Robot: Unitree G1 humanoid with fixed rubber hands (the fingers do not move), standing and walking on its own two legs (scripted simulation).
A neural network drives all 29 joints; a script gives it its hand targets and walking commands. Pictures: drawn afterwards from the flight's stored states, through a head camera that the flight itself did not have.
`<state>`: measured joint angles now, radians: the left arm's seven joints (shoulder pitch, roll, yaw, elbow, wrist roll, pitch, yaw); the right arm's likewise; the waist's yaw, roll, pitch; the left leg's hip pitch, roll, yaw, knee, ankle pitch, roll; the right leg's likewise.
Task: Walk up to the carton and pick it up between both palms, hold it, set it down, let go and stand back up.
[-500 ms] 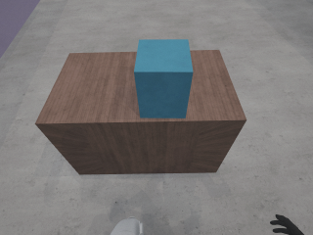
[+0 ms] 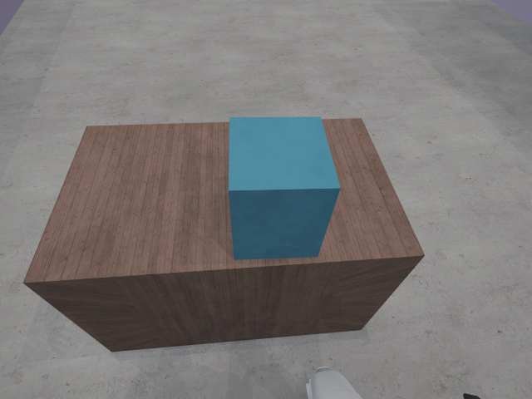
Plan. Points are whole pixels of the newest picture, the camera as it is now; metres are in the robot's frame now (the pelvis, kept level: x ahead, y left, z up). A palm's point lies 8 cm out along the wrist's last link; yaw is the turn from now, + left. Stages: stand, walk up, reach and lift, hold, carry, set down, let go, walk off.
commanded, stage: walk up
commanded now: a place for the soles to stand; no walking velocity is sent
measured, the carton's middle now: (275, 190) +0.55 -0.05 -0.08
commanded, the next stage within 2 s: none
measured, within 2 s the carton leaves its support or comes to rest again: neither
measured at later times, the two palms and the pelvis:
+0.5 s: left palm (51, 380) +0.20 +0.35 -0.13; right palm (430, 343) +0.22 -0.31 -0.13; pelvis +0.14 +0.01 -0.04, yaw +1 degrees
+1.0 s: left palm (68, 386) +0.18 +0.31 -0.12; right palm (453, 363) +0.18 -0.33 -0.13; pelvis +0.11 -0.01 -0.03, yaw +0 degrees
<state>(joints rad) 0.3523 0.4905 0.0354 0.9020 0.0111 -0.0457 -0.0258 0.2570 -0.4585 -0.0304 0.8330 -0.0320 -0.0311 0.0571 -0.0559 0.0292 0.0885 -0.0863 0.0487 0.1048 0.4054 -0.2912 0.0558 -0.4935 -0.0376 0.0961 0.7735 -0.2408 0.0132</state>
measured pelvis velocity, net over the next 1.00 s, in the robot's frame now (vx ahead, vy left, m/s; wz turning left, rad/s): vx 0.11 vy -0.01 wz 0.00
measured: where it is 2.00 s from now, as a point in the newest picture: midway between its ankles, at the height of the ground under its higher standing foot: outside the picture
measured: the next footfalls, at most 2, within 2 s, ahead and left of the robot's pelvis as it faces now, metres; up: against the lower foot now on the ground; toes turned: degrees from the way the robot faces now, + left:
right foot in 0.14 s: +0.21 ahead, -0.17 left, +0.00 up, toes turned +1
left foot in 0.44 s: +0.22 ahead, +0.10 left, +0.00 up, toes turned +5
